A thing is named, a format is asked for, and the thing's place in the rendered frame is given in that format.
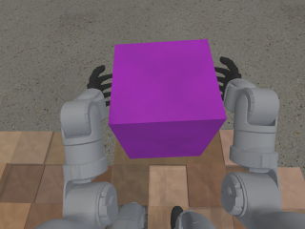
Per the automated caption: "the robot right foot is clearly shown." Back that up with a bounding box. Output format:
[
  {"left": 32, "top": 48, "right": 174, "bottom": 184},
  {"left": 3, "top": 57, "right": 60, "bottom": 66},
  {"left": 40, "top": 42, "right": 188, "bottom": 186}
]
[{"left": 170, "top": 206, "right": 184, "bottom": 229}]

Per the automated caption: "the right robot thigh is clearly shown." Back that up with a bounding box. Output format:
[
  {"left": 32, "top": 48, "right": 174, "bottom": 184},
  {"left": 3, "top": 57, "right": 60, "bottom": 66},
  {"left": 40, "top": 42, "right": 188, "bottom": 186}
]
[{"left": 176, "top": 212, "right": 216, "bottom": 229}]

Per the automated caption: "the robot left forearm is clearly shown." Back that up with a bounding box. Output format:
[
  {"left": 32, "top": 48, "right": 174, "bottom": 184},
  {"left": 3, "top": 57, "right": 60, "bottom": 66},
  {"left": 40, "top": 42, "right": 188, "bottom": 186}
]
[{"left": 59, "top": 88, "right": 108, "bottom": 217}]

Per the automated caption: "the left robot upper arm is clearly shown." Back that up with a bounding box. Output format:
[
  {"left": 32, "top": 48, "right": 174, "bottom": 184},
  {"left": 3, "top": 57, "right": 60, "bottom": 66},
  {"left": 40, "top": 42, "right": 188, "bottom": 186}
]
[{"left": 34, "top": 181, "right": 118, "bottom": 229}]

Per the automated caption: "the right robot upper arm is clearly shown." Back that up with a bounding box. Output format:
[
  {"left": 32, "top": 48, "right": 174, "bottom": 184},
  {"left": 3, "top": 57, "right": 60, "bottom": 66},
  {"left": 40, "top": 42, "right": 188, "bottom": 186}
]
[{"left": 220, "top": 172, "right": 305, "bottom": 229}]

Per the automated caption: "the carton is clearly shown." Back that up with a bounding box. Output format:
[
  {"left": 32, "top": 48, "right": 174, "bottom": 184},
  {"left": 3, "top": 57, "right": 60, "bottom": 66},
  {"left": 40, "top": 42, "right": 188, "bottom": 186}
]
[{"left": 108, "top": 39, "right": 227, "bottom": 159}]

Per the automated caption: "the robot right hand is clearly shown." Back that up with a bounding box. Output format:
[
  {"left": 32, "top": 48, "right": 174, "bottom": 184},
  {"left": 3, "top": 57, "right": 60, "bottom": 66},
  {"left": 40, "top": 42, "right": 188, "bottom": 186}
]
[{"left": 214, "top": 56, "right": 242, "bottom": 101}]

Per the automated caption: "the robot right forearm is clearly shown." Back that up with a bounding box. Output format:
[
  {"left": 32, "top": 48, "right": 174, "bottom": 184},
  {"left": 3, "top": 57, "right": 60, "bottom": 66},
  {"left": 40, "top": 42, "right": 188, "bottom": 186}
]
[{"left": 223, "top": 78, "right": 282, "bottom": 206}]

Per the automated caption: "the robot left hand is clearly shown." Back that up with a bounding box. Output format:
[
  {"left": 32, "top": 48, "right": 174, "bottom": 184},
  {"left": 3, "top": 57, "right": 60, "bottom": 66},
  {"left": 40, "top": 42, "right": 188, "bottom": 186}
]
[{"left": 87, "top": 65, "right": 112, "bottom": 106}]

